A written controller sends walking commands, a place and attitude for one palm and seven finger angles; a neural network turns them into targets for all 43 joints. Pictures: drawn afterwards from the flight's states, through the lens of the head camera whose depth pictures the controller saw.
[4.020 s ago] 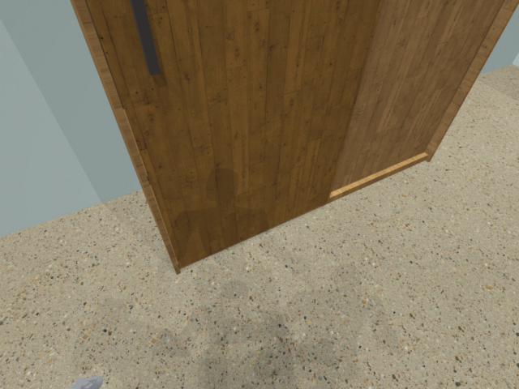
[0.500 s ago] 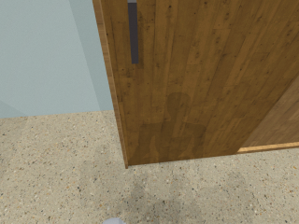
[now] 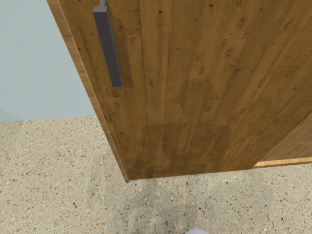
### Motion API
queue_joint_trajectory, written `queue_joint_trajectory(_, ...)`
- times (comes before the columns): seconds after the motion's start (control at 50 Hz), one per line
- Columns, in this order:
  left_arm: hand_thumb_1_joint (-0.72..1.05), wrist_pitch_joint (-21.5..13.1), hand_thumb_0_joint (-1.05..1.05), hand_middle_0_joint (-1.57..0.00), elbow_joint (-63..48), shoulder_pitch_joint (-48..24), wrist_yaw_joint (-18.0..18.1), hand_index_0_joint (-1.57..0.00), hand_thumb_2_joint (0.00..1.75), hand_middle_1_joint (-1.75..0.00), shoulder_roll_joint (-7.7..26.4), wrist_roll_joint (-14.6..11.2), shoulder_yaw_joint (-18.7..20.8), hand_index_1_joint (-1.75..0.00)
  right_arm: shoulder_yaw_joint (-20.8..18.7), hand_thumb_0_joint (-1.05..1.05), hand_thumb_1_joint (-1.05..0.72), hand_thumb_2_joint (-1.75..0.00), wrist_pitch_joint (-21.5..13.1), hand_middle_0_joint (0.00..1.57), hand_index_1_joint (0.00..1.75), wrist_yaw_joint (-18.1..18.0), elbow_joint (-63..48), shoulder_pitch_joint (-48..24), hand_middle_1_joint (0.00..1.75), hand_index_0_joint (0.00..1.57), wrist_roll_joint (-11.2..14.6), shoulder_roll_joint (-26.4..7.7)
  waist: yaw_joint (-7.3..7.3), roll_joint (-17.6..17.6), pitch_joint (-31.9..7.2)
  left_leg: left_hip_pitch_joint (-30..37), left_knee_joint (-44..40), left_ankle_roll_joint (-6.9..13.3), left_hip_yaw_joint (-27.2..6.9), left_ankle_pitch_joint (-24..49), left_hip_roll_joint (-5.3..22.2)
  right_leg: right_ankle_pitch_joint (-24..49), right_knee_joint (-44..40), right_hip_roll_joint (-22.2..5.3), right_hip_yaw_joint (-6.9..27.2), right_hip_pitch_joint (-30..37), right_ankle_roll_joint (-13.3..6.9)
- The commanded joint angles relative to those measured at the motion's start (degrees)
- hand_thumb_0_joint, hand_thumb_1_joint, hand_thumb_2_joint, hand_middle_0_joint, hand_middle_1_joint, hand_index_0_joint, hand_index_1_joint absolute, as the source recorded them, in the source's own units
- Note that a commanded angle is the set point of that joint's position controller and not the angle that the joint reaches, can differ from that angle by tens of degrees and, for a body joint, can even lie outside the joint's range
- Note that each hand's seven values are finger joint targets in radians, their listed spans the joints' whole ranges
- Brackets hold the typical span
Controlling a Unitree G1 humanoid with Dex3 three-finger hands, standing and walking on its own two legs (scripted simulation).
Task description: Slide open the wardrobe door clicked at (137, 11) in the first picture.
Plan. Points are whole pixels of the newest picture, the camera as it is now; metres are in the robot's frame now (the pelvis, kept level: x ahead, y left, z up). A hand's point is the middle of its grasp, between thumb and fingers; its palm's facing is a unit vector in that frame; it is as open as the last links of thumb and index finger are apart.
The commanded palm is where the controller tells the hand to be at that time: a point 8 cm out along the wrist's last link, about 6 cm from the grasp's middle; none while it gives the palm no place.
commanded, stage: come to a stop and stand still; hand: left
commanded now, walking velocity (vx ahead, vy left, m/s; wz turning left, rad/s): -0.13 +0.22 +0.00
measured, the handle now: (110, 47) +0.44 +0.13 +0.24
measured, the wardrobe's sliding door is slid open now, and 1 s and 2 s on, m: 0.00 0.00 0.00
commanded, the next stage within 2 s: look again from close up in 1.32 s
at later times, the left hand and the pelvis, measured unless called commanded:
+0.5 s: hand out of the picture -0.03 +0.22 -0.17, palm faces +0.10 -0.96 -0.24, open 7.4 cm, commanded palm none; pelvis -0.06 +0.02 +0.00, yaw +2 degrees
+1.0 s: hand out of the picture +0.03 +0.18 -0.17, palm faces -0.03 -0.98 -0.19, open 7.3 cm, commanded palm none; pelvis -0.04 +0.01 +0.00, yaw +0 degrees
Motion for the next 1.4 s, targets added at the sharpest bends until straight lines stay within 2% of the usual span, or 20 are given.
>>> queue_joint_trajectory(0.0, 0.90, -1.6, 0.00, -0.20, -1.3, 8.8, 0.6, -0.20, 0.90, -0.30, 12.4, 0.5, 2.4, -0.30, -1.7, 0.00, -0.90, -0.90, 0.0, 0.20, 0.30, 0.5, -5.3, 2.5, 0.30, 0.20, 0.7, -3.8, 2.70, -19.3, -14.4, -10.0, 23.0, 0.4, -2.9, -19.4, -7.2, 52.4, -11.5, -20.4, 19.4, 15.1, -9.4)
queue_joint_trajectory(0.02, 0.90, -1.5, 0.00, -0.20, -1.7, 9.1, 0.7, -0.20, 0.90, -0.30, 12.2, 0.1, 2.3, -0.30, -2.0, 0.00, -0.90, -0.90, 0.9, 0.20, 0.30, 0.3, -4.9, 2.8, 0.30, 0.20, 0.8, -4.9, 3.21, -13.6, -14.4, -9.3, 30.8, 1.2, -8.9, -19.4, -6.9, 47.2, -12.6, -21.2, 16.8, 11.7, -11.9)
queue_joint_trajectory(0.06, 0.90, -0.9, 0.00, -0.20, -2.5, 4.1, 1.5, -0.20, 0.90, -0.30, 11.5, 0.2, 2.6, -0.30, -2.1, 0.00, -0.90, -0.90, 2.4, 0.20, 0.30, 0.4, -4.7, 2.1, 0.30, 0.20, 0.3, -4.3, 1.30, -12.5, -10.3, -14.0, 41.0, 0.8, -12.0, -15.1, -6.6, 32.6, -13.9, -19.7, 17.5, 7.3, -11.9)
queue_joint_trajectory(0.2, 0.90, -1.4, 0.00, -0.20, -3.8, 3.4, 2.5, -0.20, 0.90, -0.30, 11.5, 0.1, 2.3, -0.30, -1.8, 0.00, -0.90, -0.90, 2.9, 0.20, 0.30, 2.3, -5.7, -0.4, 0.30, 0.20, -0.8, -7.1, 2.83, -9.6, -11.5, -19.5, 38.6, -1.6, -13.0, -4.1, -6.1, 13.5, -15.5, -17.1, 14.9, 12.6, -9.0)
queue_joint_trajectory(0.36, 0.90, -0.3, 0.00, -0.20, -5.3, -0.4, 1.0, -0.20, 0.90, -0.30, 13.2, 1.4, 2.5, -0.30, -0.8, 0.00, -0.90, -0.90, 1.2, 0.20, 0.30, 3.1, -5.6, 3.6, 0.30, 0.20, 0.4, -5.4, 1.68, -16.2, -9.3, -3.8, 11.5, 0.4, -5.1, -10.9, -6.6, -18.1, -24.8, -13.2, 14.2, 1.8, -6.5)
queue_joint_trajectory(0.42, 0.90, 0.3, 0.00, -0.20, -5.1, -3.8, 0.6, -0.20, 0.90, -0.30, 12.8, 0.9, 2.4, -0.30, -0.1, 0.00, -0.90, -0.90, -0.1, 0.20, 0.30, 2.6, -1.9, 14.8, 0.30, 0.20, 0.5, -4.7, -3.00, -15.4, -11.1, 9.1, -4.2, 1.6, -1.7, -3.8, -8.5, -21.6, -23.7, -9.1, 9.6, -3.2, -2.0)
queue_joint_trajectory(0.44, 0.90, 0.5, 0.00, -0.20, -4.9, -3.6, 0.4, -0.20, 0.90, -0.30, 10.9, 0.3, 1.8, -0.30, 0.0, 0.00, -0.90, -0.90, -0.6, 0.20, 0.30, 2.1, -1.0, 17.3, 0.30, 0.20, 0.4, -5.7, -3.95, -9.3, -10.9, 12.5, -10.0, 1.7, -3.6, -3.2, -7.4, -23.3, -18.6, -6.5, 7.0, -6.2, -0.2)
queue_joint_trajectory(0.48, 0.90, 1.0, 0.00, -0.20, -5.3, -2.8, 0.2, -0.20, 0.90, -0.30, 2.9, -1.0, 0.2, -0.30, -0.8, 0.00, -0.90, -0.90, -1.5, 0.20, 0.30, 1.2, -3.6, 11.2, 0.30, 0.20, -0.7, -12.4, -2.91, 20.1, -0.5, -3.6, -28.7, 5.7, -29.9, -27.9, 11.3, -17.3, 6.0, 3.5, -0.6, -13.6, 2.8)
queue_joint_trajectory(0.5, 0.90, 1.3, 0.00, -0.20, -5.5, -3.8, 0.0, -0.20, 0.90, -0.30, 3.9, -0.7, 0.8, -0.30, -0.3, 0.00, -0.90, -0.90, -1.2, 0.20, 0.30, 0.6, -5.7, 5.4, 0.30, 0.20, -0.9, -12.9, -1.36, 15.0, 5.1, -15.4, -32.3, 8.3, -31.4, -30.4, 14.7, -13.0, 11.1, 1.4, 5.0, -10.2, 1.8)
queue_joint_trajectory(0.56, 0.90, 0.8, 0.00, -0.20, -1.6, 2.0, -1.5, -0.20, 0.90, -0.30, 4.6, 0.3, 1.6, -0.30, 1.2, 0.00, -0.90, -0.90, -2.8, 0.20, 0.30, -0.1, -4.7, 2.6, 0.30, 0.20, -0.5, -8.9, 1.77, 9.6, 2.3, -9.7, -27.8, 6.0, -22.3, -16.3, 7.7, -5.3, 21.4, 3.0, 5.4, -10.0, 1.7)
queue_joint_trajectory(0.64, 0.90, -0.3, 0.00, -0.20, 0.1, 2.4, -1.7, -0.20, 0.90, -0.30, 3.7, 0.2, 0.7, -0.30, 1.3, 0.00, -0.90, -0.90, -4.0, 0.20, 0.30, -1.0, -0.7, 13.0, 0.30, 0.20, -0.1, -7.4, -1.38, 6.3, -1.6, 8.9, -22.6, 5.5, -17.8, 5.6, 7.1, -2.9, 22.3, 3.0, 5.0, -17.2, 2.4)
queue_joint_trajectory(0.76, 0.90, 0.2, 0.00, -0.20, -1.9, -4.5, -1.9, -0.20, 0.90, -0.30, 2.3, -0.3, -0.3, -0.30, 1.2, 0.00, -0.90, -0.90, -3.8, 0.20, 0.30, -2.3, 3.3, 20.4, 0.30, 0.20, -0.8, -6.9, -4.56, 6.6, -2.6, 14.7, -15.5, 11.3, -18.9, 35.8, 11.8, -11.3, 13.5, 1.5, 2.8, -14.1, 2.1)
queue_joint_trajectory(0.84, 0.90, -0.3, 0.00, -0.20, -1.0, -4.3, -1.7, -0.20, 0.90, -0.30, 0.3, -1.0, -0.9, -0.30, 1.0, 0.00, -0.90, -0.90, -3.3, 0.20, 0.30, -2.0, 4.4, 18.4, 0.30, 0.20, -0.7, -7.3, -3.88, 10.9, -5.8, 10.6, -12.4, 9.9, -16.2, 37.5, 8.8, -11.4, 1.8, 2.9, 0.4, -2.5, 1.0)
queue_joint_trajectory(0.9, 0.90, -1.2, 0.00, -0.20, 1.5, 0.6, -1.2, -0.20, 0.90, -0.30, 0.6, -1.2, -0.7, -0.30, 0.9, 0.00, -0.90, -0.90, -3.3, 0.20, 0.30, -1.6, 5.0, 16.5, 0.30, 0.20, 0.0, -6.4, -0.92, 8.2, -8.0, 5.8, -8.5, 6.5, -13.9, 30.7, 5.4, 3.3, -13.1, 3.4, -1.5, 9.6, 0.5)
queue_joint_trajectory(0.92, 0.90, -1.8, 0.00, -0.20, 2.7, 2.5, -0.7, -0.20, 0.90, -0.30, 2.2, -1.2, -0.6, -0.30, 1.1, 0.00, -0.90, -0.90, -3.6, 0.20, 0.30, -1.3, 5.3, 17.6, 0.30, 0.20, 0.5, -4.8, -0.54, 5.2, -10.2, 1.8, -6.1, 4.4, -12.2, 26.2, 3.7, 10.0, -15.7, 0.5, 1.3, 17.4, -0.1)
queue_joint_trajectory(0.96, 0.90, -2.8, 0.00, -0.20, 5.0, 5.9, 0.6, -0.20, 0.90, -0.30, 6.4, -1.3, -0.2, -0.30, 2.5, 0.00, -0.90, -0.90, -3.8, 0.20, 0.30, -0.7, 4.2, 16.6, 0.30, 0.20, 1.0, 0.6, 0.38, -7.0, -12.5, -10.7, -2.5, 0.5, -6.5, -0.2, -1.6, 32.4, -12.4, -12.6, 11.6, 29.1, -5.2)
queue_joint_trajectory(1.0, 0.90, -3.0, 0.00, -0.20, 5.2, 4.9, 1.0, -0.20, 0.90, -0.30, 6.5, -1.0, 0.0, -0.30, 2.2, 0.00, -0.90, -0.90, -2.7, 0.20, 0.30, -1.0, 4.3, 15.1, 0.30, 0.20, 0.7, 0.5, 0.57, -13.2, -10.9, -8.6, 2.7, 0.2, -6.5, -11.4, -1.5, 35.8, -14.1, -13.6, 11.9, 23.6, -8.7)
queue_joint_trajectory(1.1, 0.90, -2.4, 0.00, -0.20, 4.7, -1.3, 1.1, -0.20, 0.90, -0.30, 2.9, -1.5, -1.5, -0.30, 2.2, 0.00, -0.90, -0.90, -2.0, 0.20, 0.30, -0.9, 7.1, 16.4, 0.30, 0.20, 0.7, 0.8, -2.41, -5.2, -5.4, 0.1, -6.1, 0.3, -6.8, 5.3, -0.7, 23.6, -13.5, -7.7, 5.7, 12.5, -6.4)
queue_joint_trajectory(1.18, 0.90, -1.7, 0.00, -0.20, 4.1, -1.7, 0.9, -0.20, 0.90, -0.30, 1.3, -1.0, -1.6, -0.30, 2.1, 0.00, -0.90, -0.90, -2.0, 0.20, 0.30, -0.4, 6.6, 12.5, 0.30, 0.20, 0.3, -0.5, -1.42, 0.4, 1.5, 1.5, -10.0, 0.7, -7.4, 10.0, 1.1, 3.0, -17.6, -2.5, 3.6, 4.8, -2.4)
queue_joint_trajectory(1.38, 0.90, -2.6, 0.00, -0.20, 5.4, 2.5, 0.9, -0.20, 0.90, -0.30, 3.0, -1.1, -2.0, -0.30, 2.4, 0.00, -0.90, -0.90, -2.8, 0.20, 0.30, -0.7, 5.0, 8.4, 0.30, 0.20, 0.5, -3.3, -0.72, -0.7, -6.0, 6.5, -11.2, 1.3, -7.1, 19.4, 1.5, 18.8, -15.6, -3.1, 3.3, 13.2, -1.8)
